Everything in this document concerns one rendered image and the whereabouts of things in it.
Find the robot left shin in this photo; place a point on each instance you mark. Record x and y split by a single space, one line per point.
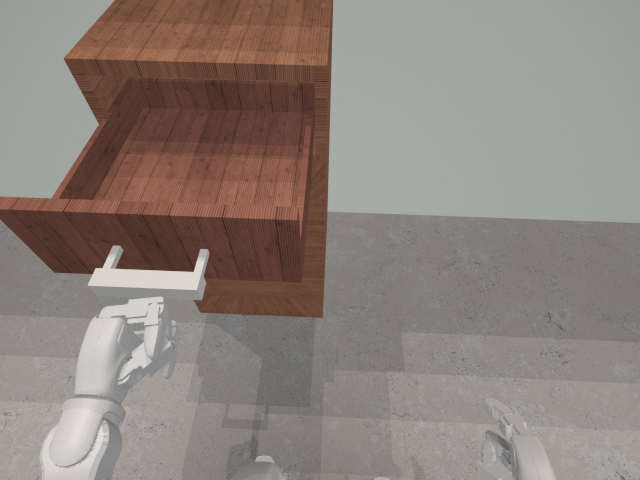
264 459

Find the left robot hand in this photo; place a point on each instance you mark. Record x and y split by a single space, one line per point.
102 368

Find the handle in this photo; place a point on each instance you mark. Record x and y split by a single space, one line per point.
109 281

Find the robot left forearm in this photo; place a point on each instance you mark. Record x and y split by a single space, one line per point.
86 443

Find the cabinet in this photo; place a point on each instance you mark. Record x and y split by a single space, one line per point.
239 40

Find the right robot hand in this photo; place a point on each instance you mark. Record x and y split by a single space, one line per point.
524 458

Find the drawer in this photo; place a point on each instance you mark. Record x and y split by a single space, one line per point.
179 165

